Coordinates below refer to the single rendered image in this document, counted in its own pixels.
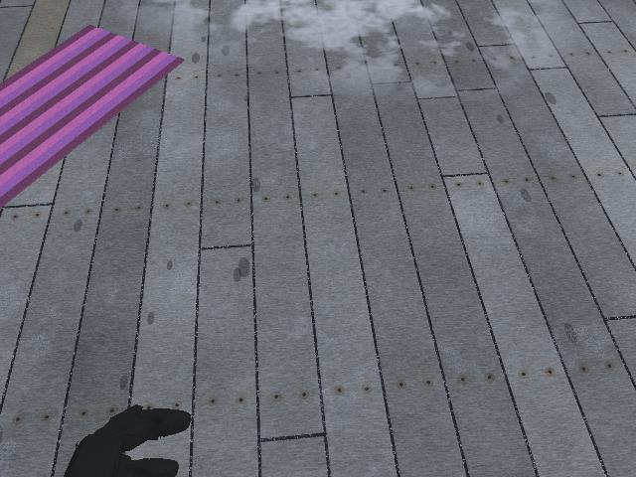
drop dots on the left robot hand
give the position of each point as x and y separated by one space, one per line
100 454

